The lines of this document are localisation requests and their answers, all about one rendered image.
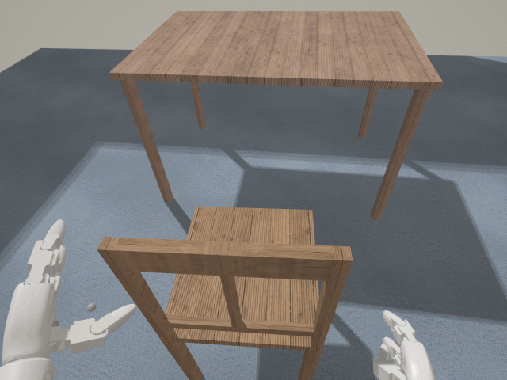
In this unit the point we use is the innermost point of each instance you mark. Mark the left robot hand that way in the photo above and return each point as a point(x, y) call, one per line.
point(29, 332)

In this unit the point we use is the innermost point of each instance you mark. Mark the left robot forearm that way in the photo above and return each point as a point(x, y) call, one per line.
point(28, 369)

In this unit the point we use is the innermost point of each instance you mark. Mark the chair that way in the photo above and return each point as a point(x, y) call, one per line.
point(244, 277)

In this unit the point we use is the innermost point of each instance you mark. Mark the right robot hand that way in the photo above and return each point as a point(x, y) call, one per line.
point(411, 359)

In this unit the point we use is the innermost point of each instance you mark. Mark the table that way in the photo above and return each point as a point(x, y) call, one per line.
point(359, 49)

